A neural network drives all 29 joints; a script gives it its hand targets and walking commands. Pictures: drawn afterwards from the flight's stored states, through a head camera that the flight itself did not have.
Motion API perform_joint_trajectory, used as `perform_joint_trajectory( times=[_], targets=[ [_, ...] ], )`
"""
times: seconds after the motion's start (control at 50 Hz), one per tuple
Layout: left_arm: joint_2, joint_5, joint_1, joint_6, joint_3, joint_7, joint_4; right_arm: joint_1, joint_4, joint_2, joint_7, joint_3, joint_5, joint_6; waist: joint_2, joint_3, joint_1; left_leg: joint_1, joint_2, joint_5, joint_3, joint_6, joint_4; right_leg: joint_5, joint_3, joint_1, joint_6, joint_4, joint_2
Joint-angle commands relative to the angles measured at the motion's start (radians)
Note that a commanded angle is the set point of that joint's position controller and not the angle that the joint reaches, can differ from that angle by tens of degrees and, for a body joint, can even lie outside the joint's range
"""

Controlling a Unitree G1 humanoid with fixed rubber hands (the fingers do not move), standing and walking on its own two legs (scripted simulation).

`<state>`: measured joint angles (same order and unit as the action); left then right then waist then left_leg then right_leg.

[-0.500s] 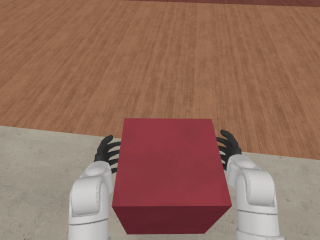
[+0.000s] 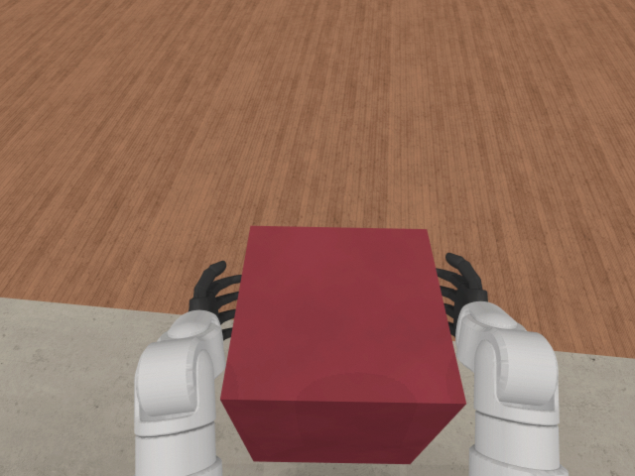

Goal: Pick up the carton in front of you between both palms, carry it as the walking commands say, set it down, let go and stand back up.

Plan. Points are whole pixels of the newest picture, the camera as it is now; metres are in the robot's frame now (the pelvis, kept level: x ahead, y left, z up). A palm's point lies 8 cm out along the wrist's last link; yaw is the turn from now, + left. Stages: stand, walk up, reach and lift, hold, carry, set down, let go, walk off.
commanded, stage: carry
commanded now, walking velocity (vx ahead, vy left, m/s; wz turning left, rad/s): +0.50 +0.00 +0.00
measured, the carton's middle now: (335, 352) +0.27 +0.00 +0.01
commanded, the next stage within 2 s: none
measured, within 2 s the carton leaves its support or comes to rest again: neither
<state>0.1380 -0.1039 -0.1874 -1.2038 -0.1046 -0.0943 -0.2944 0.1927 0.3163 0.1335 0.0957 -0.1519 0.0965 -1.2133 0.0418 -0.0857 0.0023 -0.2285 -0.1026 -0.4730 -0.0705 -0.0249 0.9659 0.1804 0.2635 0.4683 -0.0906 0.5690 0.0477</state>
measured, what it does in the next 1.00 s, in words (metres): walks ahead: left foot, then right foot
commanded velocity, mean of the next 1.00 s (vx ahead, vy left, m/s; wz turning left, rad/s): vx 0.50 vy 0.00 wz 0.00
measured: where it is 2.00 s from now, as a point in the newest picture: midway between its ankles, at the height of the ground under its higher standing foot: (326, 197)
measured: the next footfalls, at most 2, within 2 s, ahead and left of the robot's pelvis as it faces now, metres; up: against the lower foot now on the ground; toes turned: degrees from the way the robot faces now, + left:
left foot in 0.40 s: +0.45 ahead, +0.11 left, +0.00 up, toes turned +11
right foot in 0.86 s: +0.77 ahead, -0.11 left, +0.01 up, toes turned -13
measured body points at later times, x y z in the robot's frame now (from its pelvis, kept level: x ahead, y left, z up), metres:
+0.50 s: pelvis +0.34 +0.03 +0.01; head +0.35 +0.04 +0.46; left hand +0.63 +0.17 +0.07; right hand +0.61 -0.14 +0.08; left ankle +0.41 +0.10 -0.72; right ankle +0.16 -0.08 -0.63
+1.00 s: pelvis +0.66 -0.03 +0.00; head +0.70 -0.04 +0.45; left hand +1.02 +0.12 +0.15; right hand +1.03 -0.18 +0.15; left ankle +0.53 +0.10 -0.61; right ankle +0.72 -0.10 -0.72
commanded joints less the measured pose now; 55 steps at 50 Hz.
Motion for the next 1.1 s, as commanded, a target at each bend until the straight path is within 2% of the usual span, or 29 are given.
perform_joint_trajectory(
  times=[0.0, 0.02, 0.06, 0.1, 0.18, 0.28, 0.32, 0.36, 0.38, 0.4, 0.42, 0.44, 0.48, 0.52, 0.56, 0.68, 0.74, 0.78, 0.8, 0.82, 0.84, 0.86, 0.88, 0.9, 0.92, 0.94, 0.96, 1.0, 1.08],
  targets=[
    [0.946, 0.387, -0.433, 0.014, 0.699, 0.255, -0.101, 0.473, 0.080, 0.924, -0.272, 0.781, -0.408, 0.003, -0.127, -0.324, -0.019, -0.502, -0.022, 0.077, 0.065, 0.050, 0.313, -0.108, -0.583, -0.663, -0.114, -0.301, 0.360],
    [0.966, 0.397, -0.459, 0.025, 0.713, 0.257, -0.120, 0.467, 0.081, 0.942, -0.271, 0.789, -0.406, 0.015, -0.074, -0.310, -0.017, -0.473, -0.043, 0.132, 0.073, 0.051, 0.254, -0.154, -0.507, -0.600, -0.085, -0.313, 0.337],
    [0.974, 0.417, -0.465, 0.039, 0.734, 0.261, -0.148, 0.432, 0.078, 0.969, -0.264, 0.795, -0.396, 0.037, -0.110, -0.313, -0.016, -0.416, -0.036, 0.184, 0.044, 0.048, 0.146, -0.150, -0.383, -0.552, -0.051, -0.344, 0.299],
    [0.963, 0.429, -0.436, 0.046, 0.748, 0.270, -0.158, 0.379, 0.069, 0.972, -0.253, 0.794, -0.373, 0.055, -0.138, -0.293, -0.016, -0.419, -0.022, 0.213, 0.006, 0.037, 0.039, -0.161, -0.306, -0.554, -0.049, -0.365, 0.271],
    [0.911, 0.432, -0.387, 0.046, 0.746, 0.283, -0.164, 0.325, 0.079, 0.945, -0.237, 0.790, -0.344, 0.065, -0.163, -0.211, -0.017, -0.447, 0.005, 0.322, -0.064, 0.023, -0.211, -0.280, -0.197, -0.584, -0.045, -0.371, 0.222],
    [0.842, 0.404, -0.345, 0.018, 0.715, 0.274, -0.177, 0.324, 0.121, 0.880, -0.238, 0.783, -0.359, 0.031, -0.192, -0.111, -0.023, -0.348, 0.048, 0.442, -0.147, 0.047, -0.430, -0.393, -0.110, -0.570, -0.018, -0.358, 0.192],
    [0.819, 0.394, -0.346, 0.004, 0.705, 0.268, -0.176, 0.332, 0.125, 0.855, -0.243, 0.777, -0.370, 0.014, -0.201, -0.109, -0.018, -0.252, 0.060, 0.448, -0.169, 0.065, -0.469, -0.498, -0.081, -0.575, 0.003, -0.285, 0.191],
    [0.797, 0.391, -0.363, -0.012, 0.701, 0.264, -0.180, 0.325, 0.107, 0.833, -0.247, 0.759, -0.370, 0.000, -0.155, -0.198, 0.006, 0.045, 0.136, 0.366, -0.241, 0.068, -0.512, -0.564, 0.000, -0.486, 0.044, -0.021, 0.131],
    [0.780, 0.390, -0.378, -0.018, 0.700, 0.262, -0.176, 0.323, 0.099, 0.821, -0.251, 0.748, -0.370, -0.007, -0.096, -0.257, 0.029, 0.264, 0.037, 0.287, -0.108, 0.076, -0.515, -0.354, -0.024, -0.316, 0.066, 0.167, 0.112],
    [0.785, 0.398, -0.402, -0.031, 0.710, 0.259, -0.194, 0.330, 0.074, 0.808, -0.256, 0.733, -0.356, -0.005, 0.154, -0.346, 0.033, 0.483, -0.265, 0.077, 0.392, 0.220, -0.618, -0.098, -0.060, -0.023, 0.116, 0.500, 0.011],
    [0.783, 0.400, -0.422, -0.033, 0.710, 0.260, -0.197, 0.330, 0.060, 0.840, -0.257, 0.740, -0.376, -0.003, 0.268, -0.331, 0.026, 0.514, -0.338, 0.185, 0.627, 0.276, -0.763, 0.291, -0.154, 0.173, 0.107, 0.669, -0.066],
    [0.813, 0.403, -0.450, -0.028, 0.719, 0.260, -0.187, 0.373, 0.094, 0.858, -0.260, 0.744, -0.394, -0.002, 0.188, -0.313, 0.021, 0.489, -0.330, 0.324, 0.506, 0.265, -0.731, 0.285, -0.237, 0.215, 0.075, 0.765, 0.000],
    [0.872, 0.411, -0.479, -0.013, 0.723, 0.260, -0.193, 0.427, 0.123, 0.915, -0.261, 0.762, -0.414, 0.005, 0.014, -0.291, 0.018, 0.362, -0.269, 0.487, 0.306, 0.200, -0.701, 0.175, -0.269, 0.199, 0.047, 0.694, 0.077],
    [0.900, 0.407, -0.474, -0.004, 0.725, 0.251, -0.199, 0.453, 0.150, 0.929, -0.261, 0.769, -0.427, 0.009, 0.030, -0.298, 0.012, 0.288, -0.227, 0.460, 0.175, 0.153, -0.736, 0.095, -0.246, 0.136, 0.055, 0.575, 0.089],
    [0.898, 0.392, -0.437, 0.001, 0.723, 0.238, -0.199, 0.429, 0.164, 0.911, -0.264, 0.769, -0.431, 0.006, 0.064, -0.287, 0.013, 0.281, -0.206, 0.445, 0.105, 0.152, -0.765, 0.064, -0.209, 0.134, 0.069, 0.472, 0.074],
    [0.817, 0.390, -0.486, -0.025, 0.721, 0.215, -0.249, 0.451, 0.194, 0.801, -0.260, 0.747, -0.422, -0.024, 0.098, -0.182, 0.017, 0.321, -0.145, 0.569, -0.034, 0.156, -0.769, -0.064, -0.109, 0.174, 0.089, 0.125, 0.044],
    [0.723, 0.417, -0.616, -0.057, 0.718, 0.209, -0.257, 0.555, 0.188, 0.707, -0.240, 0.725, -0.412, -0.046, 0.114, -0.131, 0.024, 0.316, -0.135, 0.605, -0.070, 0.154, -0.746, -0.116, -0.065, 0.140, 0.066, 0.028, 0.019],
    [0.660, 0.432, -0.722, -0.081, 0.705, 0.203, -0.226, 0.648, 0.161, 0.639, -0.222, 0.711, -0.406, -0.065, 0.128, -0.114, 0.035, 0.319, -0.140, 0.624, -0.076, 0.146, -0.701, -0.114, -0.066, 0.101, 0.039, -0.003, 0.011],
    [0.633, 0.437, -0.769, -0.093, 0.689, 0.199, -0.199, 0.704, 0.142, 0.614, -0.213, 0.705, -0.409, -0.077, 0.133, -0.126, 0.027, 0.311, -0.139, 0.668, -0.091, 0.139, -0.646, -0.090, -0.058, 0.045, 0.025, -0.012, -0.001],
    [0.611, 0.440, -0.806, -0.105, 0.667, 0.194, -0.164, 0.765, 0.119, 0.595, -0.204, 0.697, -0.417, -0.091, 0.117, -0.163, 0.002, 0.275, -0.116, 0.712, -0.132, 0.122, -0.533, -0.059, -0.023, -0.082, 0.016, -0.045, -0.037],
    [0.594, 0.446, -0.860, -0.114, 0.637, 0.191, -0.118, 0.833, 0.086, 0.580, -0.198, 0.683, -0.423, -0.105, 0.058, -0.230, -0.033, 0.194, -0.069, 0.730, -0.162, 0.098, -0.350, 0.003, 0.006, -0.285, 0.015, -0.052, -0.084],
    [0.571, 0.449, -0.878, -0.127, 0.603, 0.185, -0.068, 0.887, 0.051, 0.561, -0.191, 0.668, -0.432, -0.123, -0.069, -0.305, -0.078, 0.032, -0.034, 0.540, -0.149, 0.070, -0.101, 0.117, -0.202, -0.484, 0.001, -0.083, 0.059],
    [0.530, 0.439, -0.946, -0.133, 0.570, 0.182, -0.041, 0.968, 0.037, 0.587, -0.183, 0.663, -0.455, -0.139, -0.372, -0.408, -0.075, -0.292, 0.106, 0.171, -0.096, 0.021, 0.227, 0.265, -0.704, -0.727, -0.162, -0.211, 0.338],
    [0.578, 0.469, -0.977, -0.144, 0.563, 0.181, -0.011, 1.013, 0.001, 0.600, -0.179, 0.642, -0.465, -0.146, -0.372, -0.391, -0.087, -0.458, 0.135, -0.045, 0.025, 0.042, 0.379, 0.199, -0.833, -0.748, -0.183, -0.310, 0.344],
    [0.614, 0.491, -1.037, -0.147, 0.562, 0.183, -0.014, 1.084, -0.020, 0.639, -0.176, 0.634, -0.479, -0.147, -0.308, -0.385, -0.075, -0.517, 0.085, -0.005, 0.076, 0.073, 0.454, 0.062, -0.721, -0.747, -0.163, -0.262, 0.319],
    [0.657, 0.514, -1.100, -0.148, 0.562, 0.185, -0.009, 1.122, -0.037, 0.669, -0.172, 0.621, -0.482, -0.146, -0.181, -0.397, -0.081, -0.547, 0.053, 0.033, 0.090, 0.093, 0.476, -0.081, -0.629, -0.733, -0.143, -0.195, 0.299],
    [0.703, 0.528, -1.163, -0.144, 0.561, 0.188, -0.003, 1.149, -0.068, 0.704, -0.169, 0.606, -0.477, -0.146, -0.120, -0.392, -0.079, -0.543, 0.024, 0.079, 0.100, 0.097, 0.435, -0.193, -0.545, -0.676, -0.127, -0.175, 0.282],
    [0.772, 0.549, -1.273, -0.138, 0.553, 0.195, 0.015, 1.199, -0.129, 0.768, -0.166, 0.577, -0.461, -0.141, -0.123, -0.413, -0.060, -0.497, 0.012, 0.123, 0.089, 0.090, 0.368, -0.172, -0.442, -0.610, -0.101, -0.196, 0.251],
    [0.832, 0.546, -1.387, -0.128, 0.521, 0.203, 0.096, 1.291, -0.226, 0.829, -0.155, 0.552, -0.441, -0.123, -0.144, -0.384, -0.053, -0.596, 0.010, 0.163, 0.049, 0.061, 0.259, -0.188, -0.362, -0.621, -0.136, -0.208, 0.235]
  ],
)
